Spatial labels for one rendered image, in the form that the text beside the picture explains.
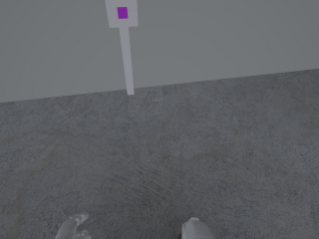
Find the button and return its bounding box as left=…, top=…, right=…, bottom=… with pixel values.
left=117, top=7, right=129, bottom=19

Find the right robot thigh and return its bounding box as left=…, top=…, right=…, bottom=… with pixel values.
left=181, top=220, right=216, bottom=239

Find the panel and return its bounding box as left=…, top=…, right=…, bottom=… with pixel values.
left=105, top=0, right=139, bottom=96

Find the robot left hand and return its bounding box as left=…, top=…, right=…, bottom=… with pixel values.
left=55, top=212, right=92, bottom=239

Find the robot right shin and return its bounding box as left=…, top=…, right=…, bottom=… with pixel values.
left=188, top=217, right=199, bottom=221

